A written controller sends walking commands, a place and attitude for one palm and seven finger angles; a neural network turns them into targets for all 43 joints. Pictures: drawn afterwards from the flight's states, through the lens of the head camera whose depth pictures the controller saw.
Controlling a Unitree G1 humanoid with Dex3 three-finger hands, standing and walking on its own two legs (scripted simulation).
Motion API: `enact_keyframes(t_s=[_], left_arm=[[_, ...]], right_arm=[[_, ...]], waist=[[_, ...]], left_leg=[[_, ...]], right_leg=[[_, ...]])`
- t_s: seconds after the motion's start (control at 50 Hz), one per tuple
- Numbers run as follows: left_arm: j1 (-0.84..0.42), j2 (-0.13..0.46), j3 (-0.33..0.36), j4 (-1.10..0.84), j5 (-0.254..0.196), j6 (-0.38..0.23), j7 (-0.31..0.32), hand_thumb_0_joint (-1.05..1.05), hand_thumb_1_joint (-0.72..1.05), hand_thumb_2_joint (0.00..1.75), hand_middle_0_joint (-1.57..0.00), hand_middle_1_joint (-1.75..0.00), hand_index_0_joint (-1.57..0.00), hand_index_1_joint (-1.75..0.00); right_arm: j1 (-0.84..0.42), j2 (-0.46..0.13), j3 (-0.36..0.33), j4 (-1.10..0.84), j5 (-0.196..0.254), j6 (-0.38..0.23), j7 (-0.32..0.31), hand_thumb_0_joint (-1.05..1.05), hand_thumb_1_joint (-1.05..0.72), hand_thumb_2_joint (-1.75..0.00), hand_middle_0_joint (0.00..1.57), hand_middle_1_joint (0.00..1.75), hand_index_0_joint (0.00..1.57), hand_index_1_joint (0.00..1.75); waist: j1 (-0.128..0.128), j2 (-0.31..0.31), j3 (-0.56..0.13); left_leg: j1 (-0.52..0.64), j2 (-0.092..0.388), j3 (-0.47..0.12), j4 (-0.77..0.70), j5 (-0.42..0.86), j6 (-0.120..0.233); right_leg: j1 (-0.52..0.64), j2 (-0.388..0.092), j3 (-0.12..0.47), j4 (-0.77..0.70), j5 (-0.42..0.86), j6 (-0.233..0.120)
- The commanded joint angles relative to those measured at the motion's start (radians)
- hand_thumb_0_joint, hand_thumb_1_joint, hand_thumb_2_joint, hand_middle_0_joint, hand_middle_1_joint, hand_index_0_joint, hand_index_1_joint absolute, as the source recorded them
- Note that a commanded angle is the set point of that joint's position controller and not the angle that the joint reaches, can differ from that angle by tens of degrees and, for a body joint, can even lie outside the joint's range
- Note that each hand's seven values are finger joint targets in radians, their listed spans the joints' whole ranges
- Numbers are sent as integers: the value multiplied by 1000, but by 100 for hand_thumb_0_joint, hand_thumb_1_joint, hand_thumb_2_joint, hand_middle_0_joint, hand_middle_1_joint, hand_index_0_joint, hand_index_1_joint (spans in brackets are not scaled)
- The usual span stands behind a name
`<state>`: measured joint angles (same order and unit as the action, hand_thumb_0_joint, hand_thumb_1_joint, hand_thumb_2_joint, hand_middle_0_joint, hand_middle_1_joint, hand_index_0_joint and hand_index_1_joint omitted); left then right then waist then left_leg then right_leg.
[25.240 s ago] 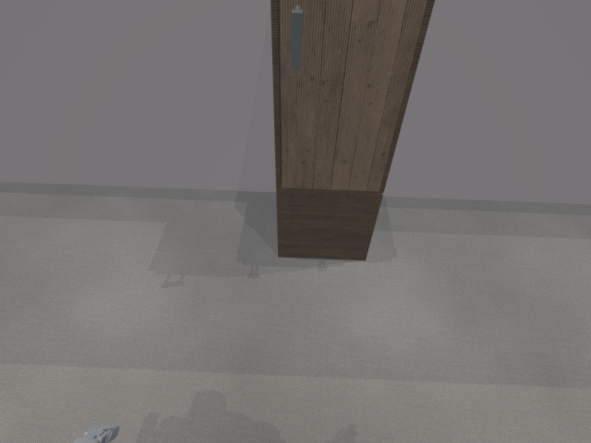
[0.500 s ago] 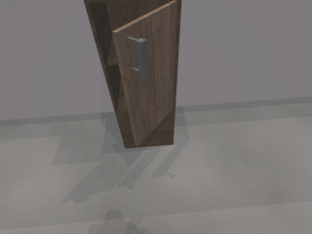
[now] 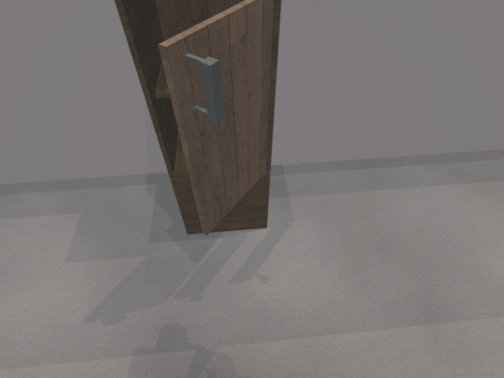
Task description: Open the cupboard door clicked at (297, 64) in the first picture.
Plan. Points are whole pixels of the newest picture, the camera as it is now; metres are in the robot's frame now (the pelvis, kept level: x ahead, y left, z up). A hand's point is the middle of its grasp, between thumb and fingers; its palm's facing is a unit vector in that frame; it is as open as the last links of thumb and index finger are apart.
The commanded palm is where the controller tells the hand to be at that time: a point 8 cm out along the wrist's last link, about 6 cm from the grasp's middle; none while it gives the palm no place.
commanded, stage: look to check the result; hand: left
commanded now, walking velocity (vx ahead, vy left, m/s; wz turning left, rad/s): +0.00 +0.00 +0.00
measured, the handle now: (204, 89) +0.58 +0.12 +0.15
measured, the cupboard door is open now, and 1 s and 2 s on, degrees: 50 50 50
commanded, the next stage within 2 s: walk to a spot facing it in 0.38 s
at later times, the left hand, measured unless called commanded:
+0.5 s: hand out of the picture +0.00 +0.18 -0.18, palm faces +0.02 -0.98 -0.20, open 7.4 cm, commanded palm none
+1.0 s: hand out of the picture +0.07 +0.21 -0.17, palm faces -0.16 -0.95 -0.27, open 7.4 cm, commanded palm none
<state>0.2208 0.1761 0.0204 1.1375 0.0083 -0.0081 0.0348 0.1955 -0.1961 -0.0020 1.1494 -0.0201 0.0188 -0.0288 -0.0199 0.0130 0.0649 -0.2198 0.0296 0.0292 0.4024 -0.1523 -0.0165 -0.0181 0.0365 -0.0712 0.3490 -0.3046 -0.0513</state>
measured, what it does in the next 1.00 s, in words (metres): stands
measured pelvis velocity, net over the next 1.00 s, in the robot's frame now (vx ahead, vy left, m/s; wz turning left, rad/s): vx -0.02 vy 0.01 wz -0.24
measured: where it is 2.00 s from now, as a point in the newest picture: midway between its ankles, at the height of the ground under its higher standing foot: outside the picture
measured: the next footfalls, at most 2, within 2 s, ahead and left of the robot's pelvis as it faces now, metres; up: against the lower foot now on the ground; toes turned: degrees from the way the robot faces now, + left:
left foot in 1.40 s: +0.07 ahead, +0.11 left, +0.00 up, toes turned -26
right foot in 1.70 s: -0.08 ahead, -0.12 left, +0.00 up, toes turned -42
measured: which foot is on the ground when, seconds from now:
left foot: down 0.00-1.00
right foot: down 0.00-1.00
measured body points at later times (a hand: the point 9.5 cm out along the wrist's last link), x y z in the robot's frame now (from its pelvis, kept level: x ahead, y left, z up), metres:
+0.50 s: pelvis +0.01 +0.01 +0.00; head +0.02 +0.00 +0.45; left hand +0.00 +0.23 -0.16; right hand +0.02 -0.22 -0.16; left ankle +0.04 +0.13 -0.74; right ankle -0.07 -0.08 -0.74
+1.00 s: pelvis -0.02 +0.01 -0.01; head +0.02 -0.01 +0.44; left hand +0.08 +0.26 -0.15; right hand -0.03 -0.23 -0.17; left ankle +0.04 +0.13 -0.74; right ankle -0.07 -0.08 -0.71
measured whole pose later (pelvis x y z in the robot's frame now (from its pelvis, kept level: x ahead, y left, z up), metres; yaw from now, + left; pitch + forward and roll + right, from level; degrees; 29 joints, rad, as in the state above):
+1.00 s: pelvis -0.02 +0.01 -0.01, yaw -14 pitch -1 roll +0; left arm 0.19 0.21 0.10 1.01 0.02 0.06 -0.01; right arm 0.19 -0.20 -0.06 1.02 -0.04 0.03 -0.04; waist 0.01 0.03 0.12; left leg -0.29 0.13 0.24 0.55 -0.23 -0.01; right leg -0.34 0.00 -0.03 0.85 -0.50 -0.01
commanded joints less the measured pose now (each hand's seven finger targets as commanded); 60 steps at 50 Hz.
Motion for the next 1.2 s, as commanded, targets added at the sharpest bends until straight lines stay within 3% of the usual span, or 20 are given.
enact_keyframes(t_s=[0.0, 0.12, 0.28, 0.48, 0.62, 0.72, 0.76, 0.8, 0.82, 0.84, 0.88, 0.92, 0.98, 1.0, 1.02, 1.04, 1.06, 1.08, 1.12, 1.18], left_arm=[[81, 126, 18, -22, -5, -11, 10, 0, 90, 90, -20, -30, -20, -30], [106, 123, 18, -19, -5, -11, 13, 0, 90, 90, -20, -30, -20, -30], [129, 98, 9, -9, -4, -9, 12, 0, 90, 90, -20, -30, -20, -30], [143, 87, 6, -3, -4, -11, 11, 0, 90, 90, -20, -30, -20, -30], [127, 119, 50, -48, 4, 24, 5, 0, 90, 90, -20, -30, -20, -30], [89, 138, 73, -94, 8, 36, -5, 0, 90, 90, -20, -30, -20, -30], [72, 138, 78, -109, 8, 38, -9, 0, 90, 90, -20, -30, -20, -30], [56, 120, 80, -133, 8, 42, -17, 0, 90, 90, -20, -30, -20, -30], [48, 100, 78, -145, 7, 46, -22, 0, 90, 90, -20, -30, -20, -30], [24, 95, 79, -158, 8, 51, -26, 0, 90, 90, -20, -30, -20, -30], [-1, 100, 85, -185, 12, 56, -39, 0, 90, 90, -20, -30, -20, -30], [8, 79, 82, -187, 13, 52, -49, 0, 90, 90, -20, -30, -20, -30], [87, 88, 86, -176, 12, 49, -52, 0, 90, 90, -20, -30, -20, -30], [133, 120, 94, -163, 15, 46, -49, 0, 90, 90, -20, -30, -20, -30], [146, 214, 108, -168, 30, 32, -36, 0, 90, 90, -20, -30, -20, -30], [137, 298, 121, -183, 28, 27, -20, 0, 90, 90, -20, -30, -20, -30], [121, 303, 121, -190, 19, 27, -13, 0, 90, 90, -20, -30, -20, -30], [56, 284, 117, -212, 19, 30, -11, 0, 90, 90, -20, -30, -20, -30], [-13, 237, 105, -233, 21, 26, -6, 0, 90, 90, -20, -30, -20, -30], [-2, 235, 105, -239, 23, 24, -4, 0, 90, 90, -20, -30, -20, -30]], right_arm=[[40, -103, -21, -30, 3, -16, -14, 0, -90, -90, 20, 30, 20, 30], [46, -93, -22, -29, 6, -14, -17, 0, -90, -90, 20, 30, 20, 30], [51, -78, -19, -22, 4, -14, -17, 0, -90, -90, 20, 30, 20, 30], [61, -69, -18, -17, 4, -18, -16, 0, -90, -90, 20, 30, 20, 30], [69, -81, -53, -51, 2, 9, -28, 0, -90, -90, 20, 30, 20, 30], [50, -85, -73, -101, 2, 13, -29, 0, -90, -90, 20, 30, 20, 30], [60, -97, -79, -113, 0, 9, -30, 0, -90, -90, 20, 30, 20, 30], [82, -137, -89, -121, -5, 5, -34, 0, -90, -90, 20, 30, 20, 30], [97, -166, -95, -126, -9, 2, -35, 0, -90, -90, 20, 30, 20, 30], [114, -171, -98, -130, -10, -5, -33, 0, -90, -90, 20, 30, 20, 30], [95, -177, -93, -152, -14, -15, -30, 0, -90, -90, 20, 30, 20, 30], [24, -188, -96, -179, -19, -17, -25, 0, -90, -90, 20, 30, 20, 30], [-32, -200, -100, -206, -16, -6, -16, 0, -90, -90, 20, 30, 20, 30], [-62, -189, -100, -218, -7, 1, -13, 0, -90, -90, 20, 30, 20, 30], [-61, -120, -93, -245, 3, 11, -5, 0, -90, -90, 20, 30, 20, 30], [-112, -95, -85, -288, 4, 14, 6, 0, -90, -90, 20, 30, 20, 30], [-120, -113, -91, -286, 5, 21, 11, 0, -90, -90, 20, 30, 20, 30], [-118, -101, -92, -286, 7, 18, 17, 0, -90, -90, 20, 30, 20, 30], [-104, -106, -92, -273, 5, 18, 9, 0, -90, -90, 20, 30, 20, 30], [-82, -83, -84, -275, 12, 16, 6, 0, -90, -90, 20, 30, 20, 30]], waist=[[7, -23, -34], [9, -32, -34], [9, 1, -5], [13, -19, 13], [9, -43, 6], [6, -49, 11], [0, 7, 1], [-4, 113, -9], [-6, 205, -15], [-12, 252, -38], [-2, 173, -56], [31, 137, -76], [73, 76, -92], [104, -6, -72], [110, -306, -32], [124, -413, 7], [111, -264, 21], [75, -180, 26], [36, -197, -15], [33, -150, -89]], left_leg=[[110, 77, -68, -9, 211, 44], [118, 76, -56, 3, 228, 47], [123, 80, -65, -16, 207, 49], [118, 79, -71, -34, 196, 50], [53, 102, 5, 86, 104, 32], [31, 104, 29, 129, 23, 20], [65, 141, 2, 93, 36, 34], [106, 241, -96, 6, 32, 90], [107, 328, -169, -73, 13, 141], [102, 405, -209, -141, 5, 192], [64, 430, -184, -163, -30, 207], [30, 399, -80, -123, 4, 170], [-46, 337, 42, 3, -47, 101], [-135, 281, 96, 111, -138, 56], [-272, 122, 182, 369, -332, -20], [-380, 31, 112, 604, -477, -35], [-389, 52, 3, 714, -444, -25], [-393, 61, -6, 732, -387, -25], [-375, 59, -32, 741, -305, -35], [-273, 29, -11, 599, -303, -43]], right_leg=[[-97, -155, 98, -71, 358, 19], [-90, -153, 98, -64, 418, 30], [-117, -147, 104, -74, 313, 17], [-125, -145, 100, -81, 270, 15], [-157, -156, 178, 9, 376, -12], [-220, -157, 248, 54, 357, -39], [-266, -121, 233, 102, 325, -28], [-350, -51, 171, 227, 188, 1], [-388, -16, 117, 369, -12, 13], [-411, -21, 78, 551, -239, 24], [-423, -65, 99, 652, -280, 31], [-366, -87, 81, 570, -225, 33], [-215, -66, 15, 334, -87, 42], [-135, -68, 29, 175, 33, 39], [-117, -238, 348, -67, 78, -21], [-171, -403, 598, -126, 228, -116], [-201, -407, 567, -106, 187, -170], [-225, -360, 537, -82, 114, -188], [-186, -284, 450, -7, 312, -152], [-141, -253, 415, 30, 428, -146]])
